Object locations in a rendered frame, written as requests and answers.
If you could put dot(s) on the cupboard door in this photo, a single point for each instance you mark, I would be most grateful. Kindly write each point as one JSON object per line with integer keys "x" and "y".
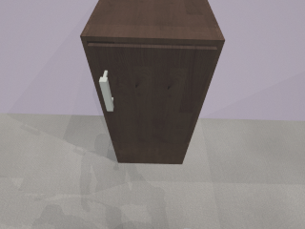
{"x": 156, "y": 89}

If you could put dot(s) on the handle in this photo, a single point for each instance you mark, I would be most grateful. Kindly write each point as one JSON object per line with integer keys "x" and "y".
{"x": 106, "y": 91}

